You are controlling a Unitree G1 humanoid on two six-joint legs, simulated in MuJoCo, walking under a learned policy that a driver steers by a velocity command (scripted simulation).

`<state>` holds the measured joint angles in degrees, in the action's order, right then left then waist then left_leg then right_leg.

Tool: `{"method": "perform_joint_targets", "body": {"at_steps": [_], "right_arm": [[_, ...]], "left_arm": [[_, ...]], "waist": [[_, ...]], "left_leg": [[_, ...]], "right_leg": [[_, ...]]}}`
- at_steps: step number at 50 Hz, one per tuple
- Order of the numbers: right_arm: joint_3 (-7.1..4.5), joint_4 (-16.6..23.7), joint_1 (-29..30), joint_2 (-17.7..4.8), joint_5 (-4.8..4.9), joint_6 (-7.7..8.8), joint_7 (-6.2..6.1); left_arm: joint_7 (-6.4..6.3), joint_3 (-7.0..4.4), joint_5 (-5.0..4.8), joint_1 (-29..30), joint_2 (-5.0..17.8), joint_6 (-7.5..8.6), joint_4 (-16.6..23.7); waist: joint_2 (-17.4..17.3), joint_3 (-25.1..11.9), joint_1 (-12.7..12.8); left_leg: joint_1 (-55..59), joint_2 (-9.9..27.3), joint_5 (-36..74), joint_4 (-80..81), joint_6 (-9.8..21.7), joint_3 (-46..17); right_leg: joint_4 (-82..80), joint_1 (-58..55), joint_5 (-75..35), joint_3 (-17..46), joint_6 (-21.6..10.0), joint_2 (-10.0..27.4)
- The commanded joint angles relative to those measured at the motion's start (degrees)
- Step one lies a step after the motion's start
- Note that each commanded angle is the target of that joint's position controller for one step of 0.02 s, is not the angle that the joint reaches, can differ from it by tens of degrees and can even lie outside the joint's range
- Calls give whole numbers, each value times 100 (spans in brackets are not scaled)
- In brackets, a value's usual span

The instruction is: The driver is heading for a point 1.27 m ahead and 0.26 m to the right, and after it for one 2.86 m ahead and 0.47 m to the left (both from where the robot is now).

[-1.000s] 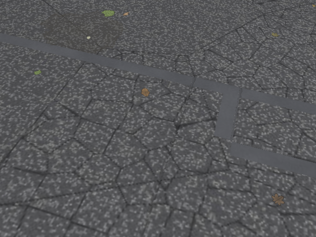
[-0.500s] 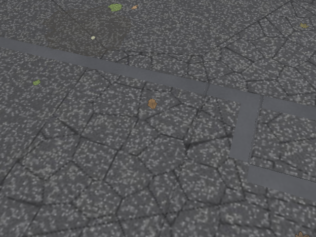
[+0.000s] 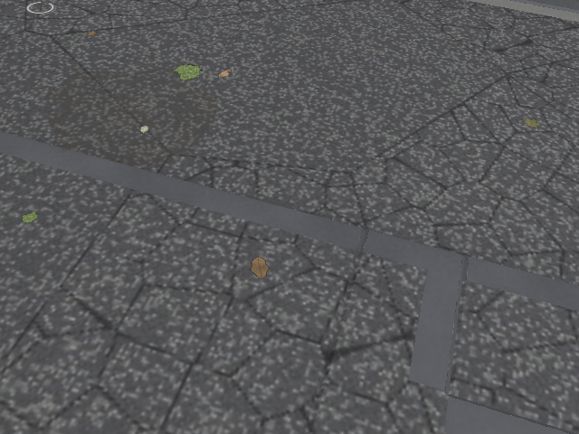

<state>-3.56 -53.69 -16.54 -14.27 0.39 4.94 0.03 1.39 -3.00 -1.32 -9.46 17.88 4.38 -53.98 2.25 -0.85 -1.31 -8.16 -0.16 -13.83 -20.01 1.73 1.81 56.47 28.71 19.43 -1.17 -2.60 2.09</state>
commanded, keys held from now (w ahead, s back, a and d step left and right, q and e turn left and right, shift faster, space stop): w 0.80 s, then w+e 0.20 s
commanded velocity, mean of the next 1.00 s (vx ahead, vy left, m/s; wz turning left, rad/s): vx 0.48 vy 0.00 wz -0.04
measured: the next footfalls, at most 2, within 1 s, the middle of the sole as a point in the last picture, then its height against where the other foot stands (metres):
right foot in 0.28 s outside the picture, level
left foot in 0.84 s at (251, 380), level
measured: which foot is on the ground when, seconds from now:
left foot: down 0.00-0.30, up 0.32-0.82, down 0.84-1.00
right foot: up 0.00-0.26, down 0.28-0.86, up 0.88-1.00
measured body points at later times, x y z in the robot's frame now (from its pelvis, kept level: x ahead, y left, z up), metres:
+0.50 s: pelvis +0.25 -0.08 +0.00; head +0.28 -0.09 +0.45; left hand +0.31 +0.19 -0.13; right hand +0.35 -0.35 -0.13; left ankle +0.26 +0.09 -0.66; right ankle +0.27 -0.15 -0.75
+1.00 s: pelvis +0.54 -0.02 -0.01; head +0.57 -0.01 +0.44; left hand +0.58 +0.25 -0.15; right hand +0.65 -0.29 -0.13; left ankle +0.60 +0.07 -0.75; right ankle +0.45 -0.16 -0.66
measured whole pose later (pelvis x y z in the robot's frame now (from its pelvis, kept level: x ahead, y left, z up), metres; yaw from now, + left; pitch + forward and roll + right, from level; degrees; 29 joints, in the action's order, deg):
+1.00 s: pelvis +0.54 -0.02 -0.01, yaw -4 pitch +0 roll +1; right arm -3.2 -50.9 -8.2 -13.7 -0.5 6.1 1.3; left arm -0.4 -3.7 -2.3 -16.9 15.7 3.7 -56.7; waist 2.0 2.9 0.6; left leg -17.0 -0.7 -8.5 -24.9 3.1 6.6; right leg 66.6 23.3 20.7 2.9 -3.0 2.8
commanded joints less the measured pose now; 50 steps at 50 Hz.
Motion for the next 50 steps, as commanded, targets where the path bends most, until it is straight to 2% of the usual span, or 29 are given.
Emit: {"method": "perform_joint_targets", "body": {"at_steps": [1,5,7,10,12,13,14,15,16,17,18,19,20,21,22,25,28,32,37,40,41,42,43,44,45,46,47,48,50], "right_arm": [[-157,203,-47,-847,-4,52,-10],[-183,59,-267,-976,8,60,-71],[-196,-66,-504,-1006,37,64,-74],[-227,-188,-547,-1029,99,26,-86],[-257,-196,-443,-1094,100,-35,-100],[-253,-188,-363,-1094,97,-73,-110],[-199,-174,-386,-961,58,-111,-120],[-98,-41,-516,-759,-68,-127,-128],[114,-19,-1220,50,-19,-10,-68],[-24,-39,-748,-592,127,120,-44],[-112,140,-246,-880,252,205,-26],[-109,183,-10,-869,220,232,-72],[-149,188,89,-828,125,212,-115],[-159,168,-28,-734,90,151,-126],[-151,150,-115,-602,85,87,-128],[-143,299,219,-495,39,-36,-142],[-135,504,790,-478,-22,-30,-118],[-39,712,1577,-323,21,30,-13],[34,1021,2318,-342,84,89,172],[-40,1036,2030,-592,95,115,240],[-127,920,1555,-757,75,122,224],[-271,635,584,-1015,59,126,179],[-385,428,-519,-1436,-46,121,104],[-415,302,-730,-1652,-43,87,130],[-252,373,-658,-1062,-16,93,124],[-183,425,-183,-870,-19,116,93],[-138,488,255,-742,-41,141,88],[-99,491,527,-565,-69,167,100],[-73,442,724,-409,-145,208,114]], "left_arm": [[45,-44,54,654,251,49,472],[32,51,47,1291,34,10,650],[47,57,24,1538,71,3,728],[99,18,-2,1623,229,33,835],[121,-68,4,1290,404,61,786],[107,-159,18,765,525,57,638],[70,-307,10,-199,745,37,321],[6,-434,58,-1206,1153,8,107],[44,-462,76,-1467,1432,-22,-11],[62,-307,25,-1216,914,18,60],[52,-240,34,-713,705,63,159],[58,-198,78,-277,576,102,260],[73,-164,140,-15,427,133,293],[76,-124,203,97,298,159,287],[80,-112,202,101,243,171,258],[2,-142,147,-171,402,205,113],[-104,-161,137,-484,514,163,16],[-153,-149,83,-882,545,118,-98],[-167,-173,48,-1437,586,-31,-347],[-200,-232,38,-1315,725,-110,-334],[-200,-239,29,-1230,745,-135,-310],[-195,-186,44,-1134,623,-158,-263],[-193,-87,146,-1149,414,-146,-95],[-137,122,94,-1911,-385,-33,-111],[-133,-48,-57,-1480,328,64,-163],[-140,-146,-197,-978,588,116,23],[-183,-150,-195,-755,524,120,60],[-217,-192,-119,-678,441,77,47],[-204,-205,-109,-970,148,-92,-30]], "waist": [[-772,295,-36],[-777,462,-188],[-817,546,-270],[-825,628,-143],[-867,402,110],[-885,93,410],[-779,-449,808],[-1,-1241,1084],[1633,-2004,638],[994,-1581,822],[731,-792,712],[216,-414,520],[85,-140,356],[201,-111,174],[252,-90,90],[106,197,64],[-19,350,203],[-3,485,464],[0,652,658],[202,387,328],[279,70,39],[208,-507,-440],[-340,-1411,-772],[-1818,-2200,-334],[-1172,-1924,-589],[-1032,-1027,-498],[-660,-557,-302],[-579,-200,-150],[-773,-43,130]], "left_leg": [[891,1433,1597,1163,984,-1272],[307,1109,1558,1349,830,-570],[358,1206,1365,1382,820,-549],[843,1520,1572,1204,734,-591],[1091,1595,2562,751,626,-517],[1042,1459,3496,124,521,-342],[657,1172,3851,-971,372,-131],[-574,810,2238,-2839,168,97],[-2521,-265,-1691,-4739,-137,-222],[-3120,-40,-1939,-5471,-17,-945],[-3504,246,-1440,-5582,118,-809],[-3284,563,-866,-5354,157,-669],[-3029,755,-494,-5050,144,-628],[-2656,902,-259,-4871,148,-680],[-2478,943,-170,-4710,131,-672],[-2768,1035,196,-4038,-29,-576],[-3209,1000,1100,-3029,-183,-519],[-2919,725,2042,-1733,-183,-217],[-3136,525,1708,-1006,-39,-159],[-2506,293,1066,-813,198,-52],[-1696,103,977,-735,313,76],[-314,61,1186,-678,495,90],[1617,1155,1279,-939,860,-1094],[3400,2479,125,-304,1669,-3741],[3078,2339,-468,106,1425,-3917],[2282,2185,-266,273,1152,-2995],[1434,1983,172,487,1019,-2326],[792,1782,462,720,926,-1792],[118,1544,707,1051,829,-1117]], "right_leg": [[-417,1451,-743,128,198,348],[-1910,624,-1830,-88,287,136],[-2267,418,-2050,-112,235,65],[-2569,423,-1873,67,-3,124],[-2649,-109,-1571,-37,-172,-1],[-2694,-855,-1486,-192,-279,-172],[-2672,-2123,-1470,-256,-428,-274],[-2587,-3816,-1270,990,-762,775],[-3598,-5233,441,3847,-1638,1942],[-4124,-4853,1091,4180,-1437,1832],[-4205,-4133,796,3393,-1223,1711],[-4308,-3326,140,2771,-1112,1526],[-4427,-2654,-462,2273,-1064,1341],[-4568,-2250,-778,1932,-1012,1179],[-4715,-2054,-927,1730,-1031,1100],[-5035,-1840,-1343,1313,-1128,1075],[-5105,-2087,-1803,987,-1059,993],[-5128,-2210,-2011,507,-865,779],[-4714,-3231,-2457,500,-868,1135],[-4112,-3636,-3846,490,-716,1293],[-3532,-3550,-4787,458,-644,1196],[-2461,-3106,-5014,306,-492,899],[-690,-1765,-3304,132,-315,517],[1191,441,1030,196,16,-533],[1794,952,1402,975,-63,-302],[1860,1269,913,881,-122,-41],[1639,1077,387,739,-102,251],[1344,877,52,720,-75,415],[1084,318,-286,756,-44,602]]}}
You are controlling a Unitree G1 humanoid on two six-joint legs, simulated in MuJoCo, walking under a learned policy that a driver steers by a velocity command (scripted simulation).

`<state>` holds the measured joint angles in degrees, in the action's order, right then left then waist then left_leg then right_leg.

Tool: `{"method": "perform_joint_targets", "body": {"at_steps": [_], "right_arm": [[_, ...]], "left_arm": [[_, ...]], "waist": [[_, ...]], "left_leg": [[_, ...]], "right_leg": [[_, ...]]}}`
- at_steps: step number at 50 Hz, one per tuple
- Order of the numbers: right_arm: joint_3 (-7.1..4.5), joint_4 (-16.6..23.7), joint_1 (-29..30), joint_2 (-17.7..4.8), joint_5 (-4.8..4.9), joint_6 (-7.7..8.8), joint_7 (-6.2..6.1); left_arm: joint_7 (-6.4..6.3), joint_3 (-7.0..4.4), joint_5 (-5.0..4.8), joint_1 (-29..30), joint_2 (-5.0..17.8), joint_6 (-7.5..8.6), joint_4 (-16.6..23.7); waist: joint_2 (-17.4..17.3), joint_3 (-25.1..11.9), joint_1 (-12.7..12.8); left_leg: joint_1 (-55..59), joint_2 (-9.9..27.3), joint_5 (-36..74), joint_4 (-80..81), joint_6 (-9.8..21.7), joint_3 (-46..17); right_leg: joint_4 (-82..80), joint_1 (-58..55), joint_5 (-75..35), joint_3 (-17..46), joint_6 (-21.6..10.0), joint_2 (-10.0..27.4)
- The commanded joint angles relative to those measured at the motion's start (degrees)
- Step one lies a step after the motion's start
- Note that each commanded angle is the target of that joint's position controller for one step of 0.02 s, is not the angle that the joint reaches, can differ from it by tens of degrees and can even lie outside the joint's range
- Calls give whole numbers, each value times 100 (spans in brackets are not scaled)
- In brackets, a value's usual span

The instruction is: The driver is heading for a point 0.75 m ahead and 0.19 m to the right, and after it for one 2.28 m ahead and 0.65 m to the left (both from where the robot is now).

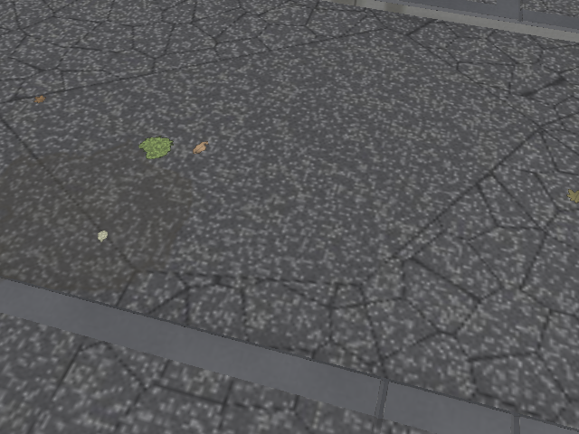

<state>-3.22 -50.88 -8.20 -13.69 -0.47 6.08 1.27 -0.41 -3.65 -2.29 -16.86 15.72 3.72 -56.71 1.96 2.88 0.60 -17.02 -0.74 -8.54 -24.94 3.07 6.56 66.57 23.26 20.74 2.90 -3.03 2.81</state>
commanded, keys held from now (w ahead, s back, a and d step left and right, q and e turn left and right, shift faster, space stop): w+e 0.54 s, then w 0.38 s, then q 0.08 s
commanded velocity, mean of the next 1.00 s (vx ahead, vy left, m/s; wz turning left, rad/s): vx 0.49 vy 0.00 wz -0.37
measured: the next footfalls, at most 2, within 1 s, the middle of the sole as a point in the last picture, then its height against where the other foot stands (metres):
right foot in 0.40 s outside the picture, level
left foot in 0.98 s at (331, 329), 0.05 m lower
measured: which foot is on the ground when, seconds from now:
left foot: down 0.00-0.42, up 0.44-0.96, down 0.98-1.00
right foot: up 0.00-0.38, down 0.40-0.96, up 0.98-1.00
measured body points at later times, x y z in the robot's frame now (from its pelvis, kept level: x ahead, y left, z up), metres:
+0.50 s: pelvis +0.27 -0.08 -0.01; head +0.31 -0.10 +0.43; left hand +0.47 +0.15 -0.12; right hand +0.28 -0.37 -0.15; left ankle +0.16 +0.10 -0.63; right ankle +0.32 -0.16 -0.74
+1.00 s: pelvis +0.58 -0.13 -0.06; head +0.61 -0.14 +0.39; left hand +0.68 +0.14 -0.19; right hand +0.69 -0.44 -0.14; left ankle +0.72 -0.08 -0.79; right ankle +0.33 -0.16 -0.71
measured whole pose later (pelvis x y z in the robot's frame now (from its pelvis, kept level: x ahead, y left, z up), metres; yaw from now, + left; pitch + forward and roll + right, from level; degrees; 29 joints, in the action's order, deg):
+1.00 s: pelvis +0.58 -0.13 -0.06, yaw -24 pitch +3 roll -2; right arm -2.8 -45.6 -1.9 -16.4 -0.7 8.2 3.6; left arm -1.2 -4.5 -0.1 -24.0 15.7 2.8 -50.2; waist -1.5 0.6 4.5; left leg -25.5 0.5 -1.7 -26.7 4.1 0.3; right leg 51.6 5.8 38.5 5.7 -2.4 -4.9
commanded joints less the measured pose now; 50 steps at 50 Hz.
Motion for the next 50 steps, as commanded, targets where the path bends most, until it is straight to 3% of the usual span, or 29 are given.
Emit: {"method": "perform_joint_targets", "body": {"at_steps": [1,4,7,10,14,15,17,18,19,20,21,22,23,24,25,26,28,31,34,35,38,42,44,46,47,48,49,50], "right_arm": [[-113,121,-112,-474,-54,110,-15],[-182,23,-208,-681,-84,127,-99],[-215,-28,-329,-780,-82,83,-197],[-254,-67,-535,-910,-26,23,-266],[-322,-190,-946,-1034,77,-132,-285],[-341,-196,-959,-1073,107,-177,-285],[-393,-123,-805,-1239,159,-252,-303],[-415,-82,-715,-1322,188,-294,-313],[-413,-38,-573,-1364,219,-334,-311],[-371,28,-559,-1294,179,-318,-314],[-150,310,-910,-496,-65,-209,-260],[-77,489,-749,-518,101,61,-184],[-161,651,-85,-857,339,229,-122],[-147,677,40,-850,340,311,-126],[-182,585,4,-875,185,326,-179],[-246,533,-87,-974,83,266,-204],[-269,529,-233,-923,51,104,-193],[-195,635,141,-703,-3,-20,-211],[-110,789,728,-515,-17,33,-139],[-122,735,702,-555,7,71,-87],[-148,841,1088,-731,58,173,36],[-62,1067,1567,-611,85,238,247],[-50,1063,1500,-645,107,222,299],[-82,1013,1256,-750,130,189,256],[-155,861,797,-919,93,200,214],[-214,613,39,-1052,0,240,197],[-222,392,-869,-1218,-103,276,209],[-201,254,-1295,-1456,-144,237,229]], "left_arm": [[-23,-140,-19,-257,259,-100,249],[-33,-175,36,126,250,-229,480],[50,-170,88,511,209,-182,659],[167,-94,124,1130,89,-145,900],[307,-48,112,1740,84,-155,1291],[345,-58,105,1781,115,-164,1376],[388,-144,95,1559,293,-187,1456],[387,-231,76,1162,450,-205,1411],[363,-380,50,396,701,-215,1247],[259,-602,39,-583,1123,-250,988],[159,-733,1,-771,1780,-267,910],[209,-623,96,-792,1669,-158,1139],[235,-491,153,-683,1219,-72,1118],[231,-430,127,-394,986,-3,1135],[227,-367,115,74,767,27,1228],[208,-298,149,379,566,41,1333],[148,-278,177,458,577,54,1403],[25,-303,160,161,757,86,1298],[-44,-299,159,-19,789,59,1186],[-44,-300,204,-67,800,75,1181],[-59,-254,143,-365,670,121,1028],[-145,-259,142,-822,683,13,882],[-186,-288,155,-870,773,-46,887],[-162,-306,145,-862,830,-77,917],[-127,-290,170,-750,841,-69,944],[-87,-252,185,-553,811,-58,1007],[-64,-157,254,-554,533,-21,1075],[-17,-5,304,-1639,-26,83,870]], "waist": [[-713,-326,-3],[-574,-48,25],[-514,38,-47],[-381,191,-264],[-359,371,-444],[-403,357,-401],[-610,68,-152],[-716,-206,109],[-672,-612,571],[-366,-1119,1018],[1136,-1457,524],[896,-2368,503],[436,-1766,698],[200,-1175,519],[-147,-817,231],[-102,-690,18],[-50,-628,-163],[-35,-363,-74],[163,-261,161],[205,-350,196],[142,-98,387],[44,164,611],[132,162,576],[122,104,434],[58,-128,195],[-38,-646,-194],[-277,-1415,-521],[-1993,-2340,-135]], "left_leg": [[838,1575,325,1655,721,-1328],[771,1584,664,1865,764,-781],[981,1483,938,1896,672,-244],[1175,1494,1074,1917,604,177],[2044,1754,1573,1546,562,435],[2216,1814,1943,1369,520,494],[2384,1831,3720,713,391,658],[2365,1800,4590,78,323,720],[2108,1639,4872,-959,181,832],[1069,1394,3826,-2494,-88,878],[-1389,426,-1009,-4615,-469,694],[-2406,-213,-2720,-5641,-468,-822],[-3027,110,-2265,-5684,-304,-1170],[-3030,376,-1767,-5265,-181,-1132],[-2641,610,-1375,-4730,-188,-1130],[-2173,758,-1122,-4346,-221,-1153],[-1762,840,-895,-3875,-360,-1108],[-1800,808,-153,-2818,-569,-917],[-1346,570,1290,-1386,-551,-763],[-1149,535,1861,-1392,-509,-768],[-1827,625,2299,-795,-313,-996],[-2333,586,2149,-98,-149,-1049],[-2081,501,1853,-50,-128,-1010],[-1624,374,1096,34,-45,-889],[-1117,228,1057,171,73,-715],[-43,125,1836,284,209,-477],[1822,707,3735,-481,495,-971],[3956,2239,6685,-1231,1581,-2981]], "right_leg": [[-6,858,-470,322,25,557],[-500,1388,-1105,396,128,608],[-1434,1587,-1981,298,185,559],[-2254,1516,-2433,-113,155,487],[-2805,1816,-2006,-426,-13,375],[-2883,1768,-1756,-516,-85,310],[-2930,1132,-1194,-842,-286,-25],[-2898,540,-910,-1002,-411,-259],[-3172,-511,-1041,-1096,-591,-519],[-3476,-2182,-1246,-634,-842,-498],[-3820,-3964,-699,2191,-1690,914],[-4880,-4712,124,4661,-2338,1673],[-5137,-4466,-182,4026,-1973,1569],[-5062,-3711,-671,3171,-1743,1329],[-5038,-2833,-1277,2516,-1535,1065],[-5119,-2215,-1801,2071,-1433,859],[-5318,-1673,-2263,1770,-1421,747],[-5515,-1228,-2775,1181,-1327,584],[-5541,-965,-2627,619,-1009,186],[-5485,-973,-2492,615,-975,234],[-5185,-1664,-1787,900,-946,469],[-4381,-2259,-1581,1183,-926,699],[-4084,-2268,-1892,1301,-879,770],[-3685,-2282,-2689,1365,-790,766],[-3011,-2372,-3622,1199,-676,586],[-2046,-2211,-4296,868,-486,274],[-400,-982,-3098,596,-220,-44],[2048,964,2121,225,328,-940]]}}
